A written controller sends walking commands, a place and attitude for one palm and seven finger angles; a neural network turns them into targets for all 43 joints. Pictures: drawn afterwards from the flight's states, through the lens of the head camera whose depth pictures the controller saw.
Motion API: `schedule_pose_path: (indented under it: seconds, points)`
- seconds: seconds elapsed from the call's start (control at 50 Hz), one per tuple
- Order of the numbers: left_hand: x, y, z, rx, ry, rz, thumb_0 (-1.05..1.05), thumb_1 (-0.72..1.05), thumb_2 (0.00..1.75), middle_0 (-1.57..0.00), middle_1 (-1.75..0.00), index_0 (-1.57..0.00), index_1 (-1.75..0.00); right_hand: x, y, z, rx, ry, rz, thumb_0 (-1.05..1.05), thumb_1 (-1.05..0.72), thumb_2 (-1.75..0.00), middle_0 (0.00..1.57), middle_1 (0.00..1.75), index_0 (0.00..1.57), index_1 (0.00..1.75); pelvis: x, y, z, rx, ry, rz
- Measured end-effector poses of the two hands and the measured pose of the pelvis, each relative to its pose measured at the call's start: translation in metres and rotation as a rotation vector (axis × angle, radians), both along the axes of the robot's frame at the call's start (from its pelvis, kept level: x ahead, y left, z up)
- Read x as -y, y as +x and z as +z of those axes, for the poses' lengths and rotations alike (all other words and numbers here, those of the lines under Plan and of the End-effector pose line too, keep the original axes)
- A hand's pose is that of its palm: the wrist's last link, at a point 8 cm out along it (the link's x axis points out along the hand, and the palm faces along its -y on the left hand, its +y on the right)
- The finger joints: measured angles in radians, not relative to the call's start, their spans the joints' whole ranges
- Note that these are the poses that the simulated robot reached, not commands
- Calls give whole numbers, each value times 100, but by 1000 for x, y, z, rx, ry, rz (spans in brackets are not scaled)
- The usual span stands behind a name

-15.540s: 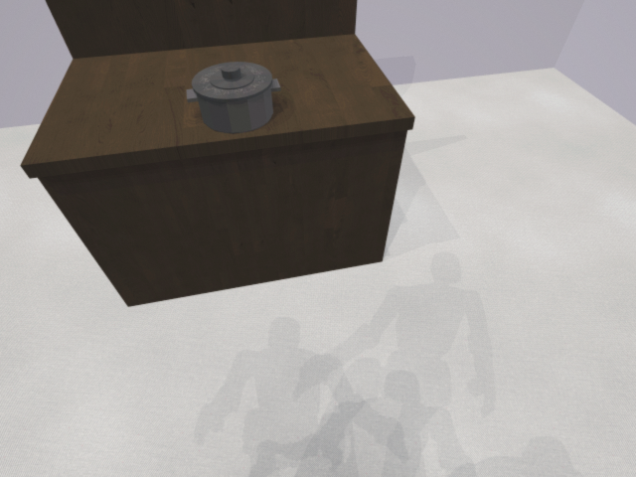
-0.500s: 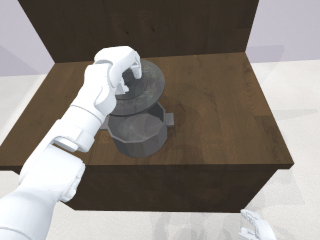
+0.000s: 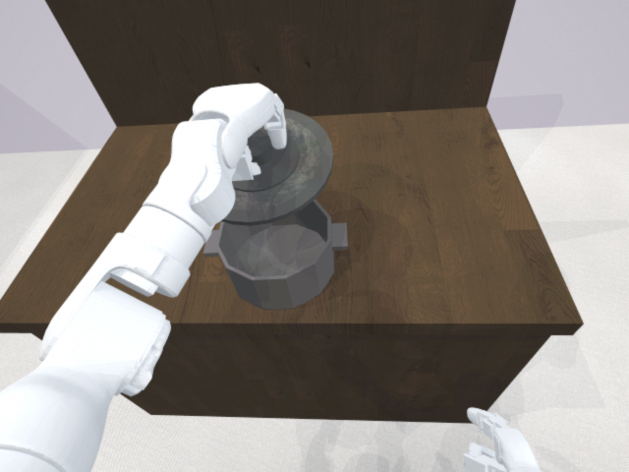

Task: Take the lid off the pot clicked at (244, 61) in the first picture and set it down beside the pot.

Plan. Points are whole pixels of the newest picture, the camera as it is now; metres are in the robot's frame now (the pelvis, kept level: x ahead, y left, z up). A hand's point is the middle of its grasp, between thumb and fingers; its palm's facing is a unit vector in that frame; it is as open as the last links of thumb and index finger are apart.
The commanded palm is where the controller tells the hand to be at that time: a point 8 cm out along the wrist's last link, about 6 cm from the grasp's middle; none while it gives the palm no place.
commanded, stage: move the lid sideways beside the pot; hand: left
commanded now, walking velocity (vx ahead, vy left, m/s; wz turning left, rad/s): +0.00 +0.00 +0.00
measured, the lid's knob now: (254, 148) +0.48 +0.09 +0.17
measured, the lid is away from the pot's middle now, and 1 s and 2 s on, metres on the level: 0.01 0.14 0.24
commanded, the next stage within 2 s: lower the lid onto the table in 1.94 s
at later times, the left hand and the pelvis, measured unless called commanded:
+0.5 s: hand (197, 157) +0.45 +0.16 +0.19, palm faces -0.24 -0.02 -0.97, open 7.5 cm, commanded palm +0.43 +0.17 +0.26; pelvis +0.00 -0.01 +0.00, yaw +0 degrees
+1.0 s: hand (140, 164) +0.44 +0.23 +0.19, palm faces -0.28 -0.03 -0.96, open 7.5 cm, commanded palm +0.44 +0.23 +0.26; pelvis +0.00 +0.01 +0.00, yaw +1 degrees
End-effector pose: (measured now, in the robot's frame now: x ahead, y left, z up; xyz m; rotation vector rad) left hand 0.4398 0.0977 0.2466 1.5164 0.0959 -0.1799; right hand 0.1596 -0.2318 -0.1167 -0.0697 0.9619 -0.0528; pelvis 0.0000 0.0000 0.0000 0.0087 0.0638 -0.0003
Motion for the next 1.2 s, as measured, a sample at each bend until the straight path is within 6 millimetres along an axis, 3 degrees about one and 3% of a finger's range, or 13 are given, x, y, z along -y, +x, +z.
schedule_pose_path:
  seconds: [0.52, 0.98, 1.2]
  points:
    - [-63, 1, -1, -70, 40, 79, 3, 17, 87, -67, -87, -73, -89, 26, -22, 2, -37, -74, -38, 1, -91, -90, 20, 30, 20, 30, 7, -2, 2, 5, -5, 3]
    - [-132, -3, -2, -102, 49, 135, 3, 18, 87, -67, -87, -73, -89, 7, -22, 4, -66, -84, -13, 0, -91, -90, 20, 30, 20, 30, -7, -1, 2, -6, -17, 16]
    - [-150, 5, -4, -112, 51, 131, 3, 17, 87, -67, -87, -73, -89, 4, -32, 1, -112, -98, -21, 0, -91, -90, 20, 30, 20, 30, -14, 3, 2, -19, -23, 18]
